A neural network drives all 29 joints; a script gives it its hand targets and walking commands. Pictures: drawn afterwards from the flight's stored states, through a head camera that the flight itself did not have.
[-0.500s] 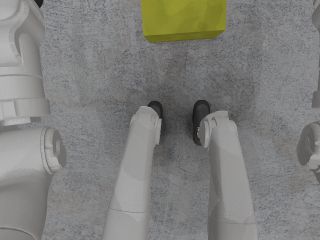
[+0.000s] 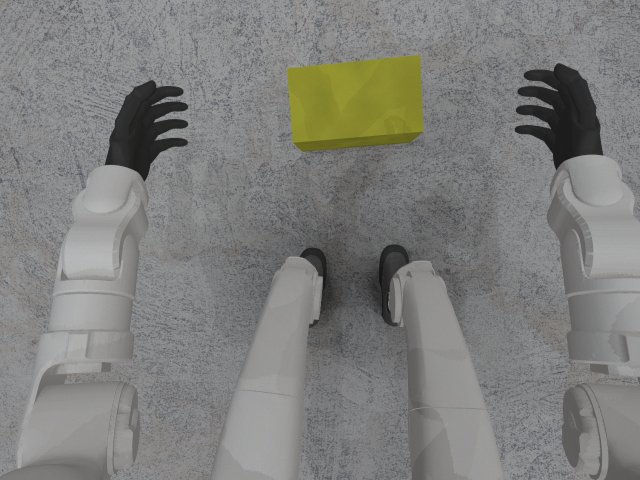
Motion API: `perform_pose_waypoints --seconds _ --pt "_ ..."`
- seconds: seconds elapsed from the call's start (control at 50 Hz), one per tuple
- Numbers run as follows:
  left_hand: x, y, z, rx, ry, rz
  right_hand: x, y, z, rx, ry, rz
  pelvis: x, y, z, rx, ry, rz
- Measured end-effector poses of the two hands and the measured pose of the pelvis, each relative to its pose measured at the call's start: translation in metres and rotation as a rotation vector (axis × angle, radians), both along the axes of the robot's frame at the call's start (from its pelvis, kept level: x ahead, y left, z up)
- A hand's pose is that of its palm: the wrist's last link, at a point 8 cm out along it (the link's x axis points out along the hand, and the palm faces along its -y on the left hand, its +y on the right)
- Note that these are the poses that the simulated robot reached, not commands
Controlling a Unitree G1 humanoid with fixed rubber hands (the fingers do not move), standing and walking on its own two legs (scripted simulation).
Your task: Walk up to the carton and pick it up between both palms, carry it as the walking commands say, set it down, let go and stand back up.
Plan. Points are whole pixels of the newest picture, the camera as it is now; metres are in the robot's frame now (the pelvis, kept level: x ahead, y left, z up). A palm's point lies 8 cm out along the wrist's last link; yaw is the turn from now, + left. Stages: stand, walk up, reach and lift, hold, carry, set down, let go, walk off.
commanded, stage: let go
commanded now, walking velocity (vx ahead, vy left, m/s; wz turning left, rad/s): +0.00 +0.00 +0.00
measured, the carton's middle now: (354, 109) +0.56 +0.02 -0.59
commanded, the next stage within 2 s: stand in 0.98 s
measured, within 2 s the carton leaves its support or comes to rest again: neither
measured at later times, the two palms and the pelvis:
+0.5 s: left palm (81, 340) +0.25 +0.23 +0.01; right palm out of the picture +0.29 -0.22 +0.01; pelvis +0.07 -0.01 +0.08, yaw +1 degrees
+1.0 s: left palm (67, 326) +0.26 +0.23 +0.03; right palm out of the picture +0.28 -0.23 +0.02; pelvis +0.11 -0.01 +0.09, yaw +2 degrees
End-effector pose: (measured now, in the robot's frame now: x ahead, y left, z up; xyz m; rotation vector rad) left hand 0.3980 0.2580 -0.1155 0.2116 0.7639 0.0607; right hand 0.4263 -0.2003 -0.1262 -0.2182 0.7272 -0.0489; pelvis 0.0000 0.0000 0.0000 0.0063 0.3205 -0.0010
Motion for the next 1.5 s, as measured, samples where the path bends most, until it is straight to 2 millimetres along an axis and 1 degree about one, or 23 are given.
perform_pose_waypoints --seconds 0.08,0.16,0.24,0.32,0.38,0.44,0.5,0.56,0.64,0.72,0.78,0.86,1.0,1.04,1.08,1.18,1.26,1.36,1.5 --pt "-0.034 0.000 0.021 0.013 0.022 -0.013 -0.036 -0.008 0.020 -0.004 0.022 0.007 0.007 0.001 0.013 -0.004 -0.055 -0.002" --pt "-0.065 0.002 0.047 0.016 0.028 -0.006 -0.066 -0.015 0.043 -0.006 0.038 0.006 0.014 0.000 0.026 -0.008 -0.100 -0.001" --pt "-0.089 0.001 0.075 0.008 0.022 0.021 -0.086 -0.016 0.067 0.010 0.043 -0.013 0.026 -0.001 0.037 -0.011 -0.074 0.005" --pt "-0.112 -0.008 0.101 -0.005 0.010 0.034 -0.103 -0.012 0.093 0.025 0.030 -0.006 0.040 -0.002 0.051 -0.009 -0.116 0.013" --pt "-0.129 -0.016 0.114 -0.013 0.012 0.049 -0.115 -0.010 0.109 0.033 0.020 0.004 0.051 -0.004 0.061 -0.007 -0.183 0.018" --pt "-0.142 -0.025 0.123 -0.019 0.013 0.057 -0.127 -0.012 0.122 0.031 0.016 0.011 0.062 -0.006 0.070 -0.004 -0.254 0.019" --pt "-0.151 -0.032 0.130 -0.025 0.013 0.064 -0.140 -0.017 0.133 0.025 0.021 0.017 0.072 -0.009 0.077 0.000 -0.317 0.020" --pt "-0.155 -0.036 0.135 -0.029 0.013 0.067 -0.152 -0.026 0.140 0.017 0.034 0.018 0.081 -0.012 0.082 0.003 -0.368 0.022" --pt "-0.155 -0.040 0.138 -0.027 0.014 0.057 -0.164 -0.038 0.145 0.012 0.054 0.008 0.091 -0.015 0.086 0.005 -0.421 0.025" --pt "-0.149 -0.040 0.141 -0.021 0.013 0.043 -0.169 -0.045 0.148 0.018 0.064 -0.011 0.098 -0.018 0.088 0.004 -0.452 0.026" --pt "-0.142 -0.038 0.143 -0.016 0.008 0.038 -0.166 -0.046 0.149 0.028 0.065 -0.021 0.103 -0.018 0.088 0.002 -0.466 0.025" --pt "-0.134 -0.035 0.145 -0.011 0.004 0.039 -0.159 -0.042 0.151 0.037 0.058 -0.024 0.107 -0.017 0.088 0.000 -0.474 0.026" --pt "-0.135 -0.030 0.142 -0.006 0.022 0.073 -0.146 -0.033 0.150 0.034 0.047 -0.019 0.113 -0.013 0.088 -0.003 -0.455 0.032" --pt "-0.139 -0.021 0.138 0.016 0.018 0.097 -0.145 -0.037 0.147 0.000 0.051 -0.026 0.116 -0.011 0.088 -0.004 -0.426 0.035" --pt "-0.143 -0.010 0.136 0.043 0.016 0.116 -0.147 -0.046 0.145 -0.032 0.051 -0.041 0.120 -0.010 0.089 -0.005 -0.406 0.034" --pt "-0.157 0.016 0.136 0.097 0.010 0.152 -0.160 -0.072 0.148 -0.089 0.038 -0.096 0.125 -0.006 0.091 -0.007 -0.384 0.032" --pt "-0.164 0.029 0.139 0.123 -0.004 0.164 -0.175 -0.085 0.151 -0.119 0.027 -0.131 0.125 -0.004 0.092 -0.007 -0.377 0.025" --pt "-0.171 0.033 0.139 0.133 -0.012 0.156 -0.196 -0.091 0.148 -0.134 0.034 -0.154 0.120 -0.002 0.093 -0.006 -0.377 0.016" --pt "-0.186 0.030 0.132 0.123 0.017 0.135 -0.231 -0.089 0.136 -0.130 0.097 -0.159 0.108 0.000 0.093 -0.008 -0.380 0.008"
